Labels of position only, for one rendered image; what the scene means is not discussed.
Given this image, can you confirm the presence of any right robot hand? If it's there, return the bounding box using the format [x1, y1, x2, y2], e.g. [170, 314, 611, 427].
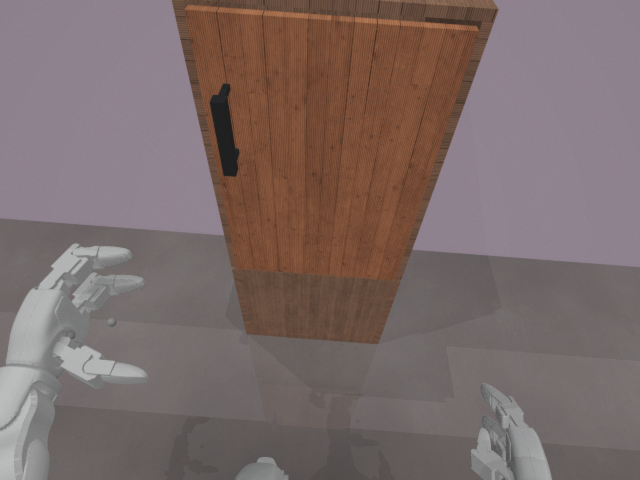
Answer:
[471, 383, 552, 480]

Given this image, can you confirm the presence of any handle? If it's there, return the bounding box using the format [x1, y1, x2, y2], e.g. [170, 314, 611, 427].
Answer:
[210, 83, 239, 177]

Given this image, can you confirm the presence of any left robot shin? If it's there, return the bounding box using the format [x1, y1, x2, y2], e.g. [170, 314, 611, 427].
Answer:
[256, 457, 277, 466]

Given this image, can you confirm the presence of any left robot hand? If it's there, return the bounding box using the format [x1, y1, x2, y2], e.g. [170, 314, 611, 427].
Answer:
[6, 243, 148, 389]

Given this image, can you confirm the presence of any robot left forearm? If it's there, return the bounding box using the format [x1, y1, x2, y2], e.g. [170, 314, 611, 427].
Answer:
[0, 364, 62, 480]

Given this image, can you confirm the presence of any cupboard door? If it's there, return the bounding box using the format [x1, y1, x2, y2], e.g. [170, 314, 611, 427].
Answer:
[184, 5, 479, 280]

